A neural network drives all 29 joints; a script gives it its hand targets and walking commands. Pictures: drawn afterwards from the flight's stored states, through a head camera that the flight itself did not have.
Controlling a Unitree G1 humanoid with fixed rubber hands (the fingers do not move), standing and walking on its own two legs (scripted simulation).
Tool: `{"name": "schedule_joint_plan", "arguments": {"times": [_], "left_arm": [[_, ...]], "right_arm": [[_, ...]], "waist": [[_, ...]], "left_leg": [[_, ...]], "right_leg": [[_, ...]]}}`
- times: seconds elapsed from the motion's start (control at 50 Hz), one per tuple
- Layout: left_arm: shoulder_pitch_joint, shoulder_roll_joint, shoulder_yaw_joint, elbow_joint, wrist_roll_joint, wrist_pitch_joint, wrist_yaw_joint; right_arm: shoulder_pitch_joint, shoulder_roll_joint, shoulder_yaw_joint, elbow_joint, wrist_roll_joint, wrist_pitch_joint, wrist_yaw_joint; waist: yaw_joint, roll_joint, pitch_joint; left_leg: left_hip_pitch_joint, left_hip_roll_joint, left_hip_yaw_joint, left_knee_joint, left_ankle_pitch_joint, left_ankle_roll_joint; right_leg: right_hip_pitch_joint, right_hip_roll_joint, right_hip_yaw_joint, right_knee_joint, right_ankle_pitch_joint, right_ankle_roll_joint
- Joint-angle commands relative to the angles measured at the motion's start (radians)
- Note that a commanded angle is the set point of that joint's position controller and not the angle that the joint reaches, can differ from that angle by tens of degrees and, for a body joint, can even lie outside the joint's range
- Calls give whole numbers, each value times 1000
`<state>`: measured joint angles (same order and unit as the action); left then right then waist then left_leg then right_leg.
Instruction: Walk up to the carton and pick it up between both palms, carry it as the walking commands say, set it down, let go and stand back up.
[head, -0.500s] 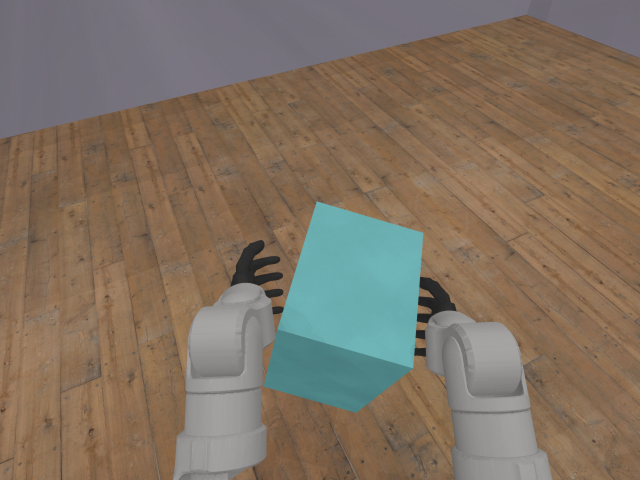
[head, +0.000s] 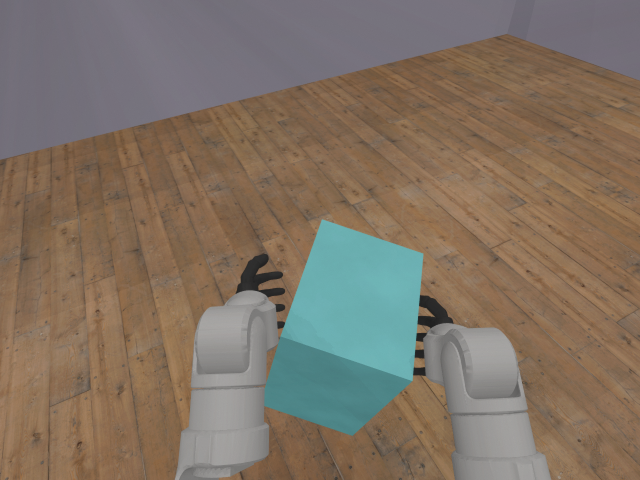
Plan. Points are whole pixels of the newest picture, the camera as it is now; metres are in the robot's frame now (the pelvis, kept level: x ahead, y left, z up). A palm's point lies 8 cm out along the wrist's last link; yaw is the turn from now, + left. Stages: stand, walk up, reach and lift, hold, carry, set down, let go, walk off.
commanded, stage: carry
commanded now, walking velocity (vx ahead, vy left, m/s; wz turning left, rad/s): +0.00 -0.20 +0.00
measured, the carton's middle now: (337, 332) +0.35 +0.01 +0.00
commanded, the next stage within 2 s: none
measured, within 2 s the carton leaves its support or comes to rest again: neither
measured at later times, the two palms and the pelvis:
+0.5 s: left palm (227, 326) +0.28 +0.14 +0.11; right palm (425, 354) +0.27 -0.09 +0.07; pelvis -0.02 +0.00 +0.01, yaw +9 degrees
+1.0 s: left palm out of the picture +0.12 +0.36 +0.06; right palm (222, 440) +0.19 +0.14 +0.05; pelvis -0.12 +0.11 +0.01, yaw +24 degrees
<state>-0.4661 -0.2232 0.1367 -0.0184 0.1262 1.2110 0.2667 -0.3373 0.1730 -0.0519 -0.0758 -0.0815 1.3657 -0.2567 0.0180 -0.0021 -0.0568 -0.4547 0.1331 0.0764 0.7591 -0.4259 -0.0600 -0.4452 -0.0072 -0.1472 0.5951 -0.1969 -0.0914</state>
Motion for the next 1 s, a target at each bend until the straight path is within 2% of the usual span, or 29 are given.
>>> {"name": "schedule_joint_plan", "arguments": {"times": [0.0,0.06,0.08,0.1,0.12,0.16,0.2,0.24,0.28,0.3,0.32,0.34,0.36,0.42,0.48,0.52,0.56,0.62,0.68,0.74,0.76,0.78,0.8,0.82,0.84,0.88,0.9,0.94,0.98], "left_arm": [[-328,-1144,-561,-16,-436,29,-356],[-265,-1117,-554,-14,-395,23,-334],[-221,-1134,-555,7,-383,28,-329],[-222,-1152,-542,49,-382,23,-329],[-248,-1148,-556,6,-385,13,-324],[-252,-1152,-598,-73,-396,16,-316],[-334,-1167,-619,-148,-417,7,-316],[-300,-1141,-613,-102,-415,19,-320],[-160,-1127,-561,-10,-383,32,-331],[-189,-1129,-550,-19,-382,33,-332],[-188,-1120,-543,11,-382,32,-334],[-214,-1125,-541,18,-387,32,-333],[-190,-1118,-518,46,-377,37,-342],[-257,-1115,-524,-8,-392,38,-347],[-273,-1134,-522,-45,-397,30,-348],[-207,-1095,-495,-18,-384,30,-360],[-202,-1108,-500,6,-377,34,-358],[-150,-1090,-490,-4,-351,31,-357],[-195,-1117,-524,-49,-357,31,-339],[-117,-1102,-500,33,-315,26,-333],[-172,-1134,-516,17,-315,30,-324],[-172,-1115,-528,12,-319,20,-325],[-217,-1085,-536,-2,-333,19,-332],[-268,-1124,-571,-23,-349,16,-328],[-334,-1184,-613,-55,-365,4,-321],[-352,-1219,-664,-119,-411,-25,-309],[-347,-1214,-688,-215,-442,-35,-306],[-335,-1147,-696,-263,-446,-40,-293],[-284,-1122,-689,-226,-442,-24,-297]], "right_arm": [[-826,1055,522,-321,423,-154,303],[-792,1048,534,-321,422,-156,301],[-762,1036,529,-320,419,-149,305],[-814,1037,539,-346,424,-154,307],[-796,1041,539,-329,422,-157,318],[-715,1061,532,-286,417,-165,332],[-735,1074,537,-322,425,-162,339],[-704,1064,546,-322,421,-156,329],[-739,1030,558,-349,415,-141,322],[-737,1043,554,-347,414,-138,324],[-797,1022,566,-367,431,-139,322],[-782,1025,558,-337,438,-139,321],[-851,1026,592,-395,450,-145,317],[-826,1031,586,-362,442,-136,308],[-810,1052,594,-369,448,-136,303],[-798,1038,616,-376,446,-133,293],[-799,1044,607,-386,439,-132,288],[-774,1055,615,-372,449,-129,290],[-760,1056,598,-369,446,-124,306],[-778,1061,597,-321,466,-121,323],[-771,1055,566,-317,444,-124,333],[-780,1046,574,-315,456,-129,338],[-715,1025,548,-247,426,-129,344],[-750,1026,535,-261,426,-150,354],[-780,1049,537,-281,431,-164,356],[-812,1068,554,-370,464,-193,352],[-769,1054,545,-413,449,-202,340],[-723,1032,523,-429,437,-207,325],[-682,985,491,-427,386,-205,307]], "waist": [[-15,-68,-381],[-23,-89,-438],[-28,-3,-434],[-27,17,-432],[-22,173,-408],[-24,231,-372],[-21,125,-419],[-17,19,-456],[4,-170,-437],[-3,-157,-464],[-9,-142,-425],[-11,-84,-384],[-14,-121,-364],[-14,-70,-375],[-18,-117,-376],[-14,-254,-396],[-22,-243,-405],[-10,-227,-413],[-24,-267,-415],[-28,-253,-427],[-51,-118,-397],[-51,87,-322],[-46,329,-265],[-58,486,-163],[-54,452,-217],[-34,315,-344],[-32,236,-417],[-44,166,-472],[-48,169,-483]], "left_leg": [[-5,-38,19,60,-41,51],[191,-46,50,-269,153,42],[303,9,-20,-352,196,51],[345,109,-177,-404,225,73],[365,206,-281,-382,474,101],[336,148,-206,-291,605,100],[293,72,-117,-188,619,72],[91,-19,-52,-92,357,27],[-111,-90,0,154,-120,21],[-152,-101,-49,277,-202,47],[-178,-63,-96,336,-143,62],[-171,-52,-112,356,-92,64],[-196,-58,-100,370,-42,57],[-201,-81,-74,375,29,28],[-191,-75,-67,333,27,15],[-191,-98,-50,315,12,6],[-154,-57,-70,305,52,8],[-150,-88,-21,249,15,12],[-7,-38,-74,77,11,30],[130,-69,-19,-117,38,65],[195,-41,-105,-240,72,89],[143,-13,-246,-437,58,122],[124,169,-591,-523,99,195],[118,125,-588,-489,235,219],[191,71,-483,-398,414,204],[490,61,-340,-195,1036,181],[538,56,-285,-142,1138,182],[584,34,-319,-169,1025,185],[653,39,-358,-180,1081,223]], "right_leg": [[328,-216,221,-196,171,-74],[319,-157,119,-143,201,-36],[225,-121,104,-81,164,-22],[196,-129,142,-83,78,18],[141,-116,126,-71,-6,43],[120,-111,111,-67,35,51],[219,-140,89,-50,244,54],[425,-251,196,-88,445,-3],[515,-471,403,-199,486,-114],[513,-533,469,-240,376,-140],[463,-535,421,-243,273,-123],[394,-516,379,-252,180,-105],[384,-486,340,-272,168,-65],[419,-421,248,-279,84,-14],[431,-413,186,-278,75,-21],[489,-385,176,-279,54,5],[455,-408,130,-263,84,2],[465,-428,124,-241,115,-21],[385,-430,55,-211,41,23],[295,-436,35,-143,-62,56],[200,-371,-6,3,-118,92],[107,-274,-65,148,-209,112],[-75,-145,-80,375,-372,169],[-250,-90,29,455,-398,170],[-286,-86,77,575,-391,159],[-368,-69,109,626,-364,161],[-296,-70,98,532,-321,169],[-280,-47,98,485,-260,180],[-259,-38,101,365,-244,181]]}}
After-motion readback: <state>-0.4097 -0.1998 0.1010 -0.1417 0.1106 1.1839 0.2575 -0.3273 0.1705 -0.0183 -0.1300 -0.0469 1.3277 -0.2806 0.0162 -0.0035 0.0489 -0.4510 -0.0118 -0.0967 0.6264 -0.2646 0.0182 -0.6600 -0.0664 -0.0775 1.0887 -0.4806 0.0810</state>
